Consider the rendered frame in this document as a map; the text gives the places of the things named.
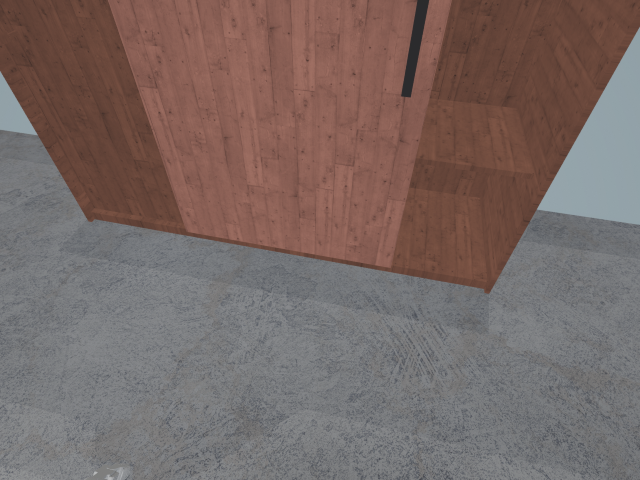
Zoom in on wardrobe door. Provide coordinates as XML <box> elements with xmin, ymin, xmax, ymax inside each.
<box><xmin>108</xmin><ymin>0</ymin><xmax>452</xmax><ymax>268</ymax></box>
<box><xmin>0</xmin><ymin>0</ymin><xmax>184</xmax><ymax>224</ymax></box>

